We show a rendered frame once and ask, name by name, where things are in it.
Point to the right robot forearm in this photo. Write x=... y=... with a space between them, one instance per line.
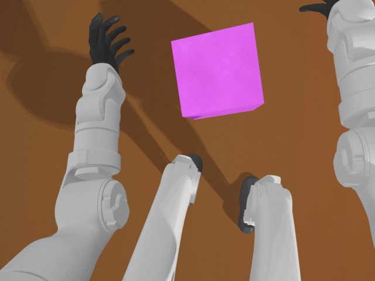
x=351 y=39

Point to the right robot thigh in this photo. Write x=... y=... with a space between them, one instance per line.
x=275 y=256

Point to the left robot hand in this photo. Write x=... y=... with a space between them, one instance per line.
x=100 y=50

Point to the robot left upper arm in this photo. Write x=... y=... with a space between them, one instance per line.
x=87 y=214

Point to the right robot hand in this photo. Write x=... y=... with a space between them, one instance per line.
x=322 y=8

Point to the robot thigh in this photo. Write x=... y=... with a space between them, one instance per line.
x=275 y=256
x=156 y=253

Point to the left robot thigh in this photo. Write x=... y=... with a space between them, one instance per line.
x=156 y=253

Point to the carton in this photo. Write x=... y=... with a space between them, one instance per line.
x=218 y=72

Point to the left robot forearm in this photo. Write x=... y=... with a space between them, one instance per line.
x=95 y=154

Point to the robot right upper arm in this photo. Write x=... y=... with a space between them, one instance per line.
x=354 y=165

